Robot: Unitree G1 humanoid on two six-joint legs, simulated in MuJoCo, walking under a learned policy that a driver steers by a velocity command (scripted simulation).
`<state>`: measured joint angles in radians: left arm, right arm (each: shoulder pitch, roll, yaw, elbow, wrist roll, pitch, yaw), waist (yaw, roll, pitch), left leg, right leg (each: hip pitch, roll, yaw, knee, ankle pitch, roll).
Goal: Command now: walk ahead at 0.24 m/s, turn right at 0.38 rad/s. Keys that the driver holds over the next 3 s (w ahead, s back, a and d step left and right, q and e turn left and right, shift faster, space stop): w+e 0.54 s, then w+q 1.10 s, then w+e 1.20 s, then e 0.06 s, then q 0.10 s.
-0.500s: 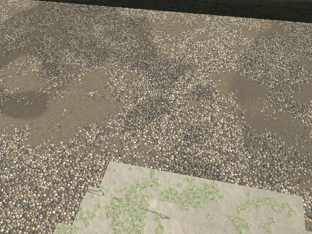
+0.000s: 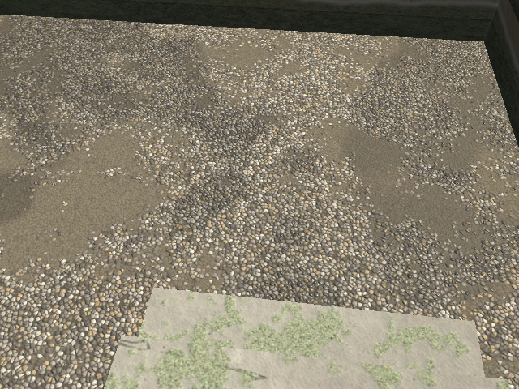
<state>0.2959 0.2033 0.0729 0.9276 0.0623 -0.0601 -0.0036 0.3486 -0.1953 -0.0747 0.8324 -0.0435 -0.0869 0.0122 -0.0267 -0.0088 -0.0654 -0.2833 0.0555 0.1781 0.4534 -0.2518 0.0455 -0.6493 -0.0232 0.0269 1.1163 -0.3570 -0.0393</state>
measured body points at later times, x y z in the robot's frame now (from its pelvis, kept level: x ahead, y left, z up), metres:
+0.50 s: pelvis +0.16 -0.09 -0.09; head +0.16 -0.09 +0.36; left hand +0.13 +0.12 -0.24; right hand +0.33 -0.34 -0.17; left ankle +0.32 +0.00 -0.77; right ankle +0.00 -0.15 -0.74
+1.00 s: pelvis +0.40 -0.18 -0.28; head +0.40 -0.18 +0.17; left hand +0.65 -0.07 -0.38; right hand +0.21 -0.29 -0.42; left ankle +0.28 -0.03 -0.92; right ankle +0.55 -0.37 -0.97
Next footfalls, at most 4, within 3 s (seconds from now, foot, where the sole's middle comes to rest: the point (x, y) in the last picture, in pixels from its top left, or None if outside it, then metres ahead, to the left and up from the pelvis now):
0.22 right None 0.04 -0.16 -0.78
0.60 left None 0.31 -0.04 -0.95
1.08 right None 0.56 -0.35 -1.13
1.74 left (282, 334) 0.92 -0.07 -1.31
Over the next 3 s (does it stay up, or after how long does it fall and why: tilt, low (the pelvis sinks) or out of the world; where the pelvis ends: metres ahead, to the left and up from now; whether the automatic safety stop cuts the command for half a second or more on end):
stays up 1.53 -0.21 -0.71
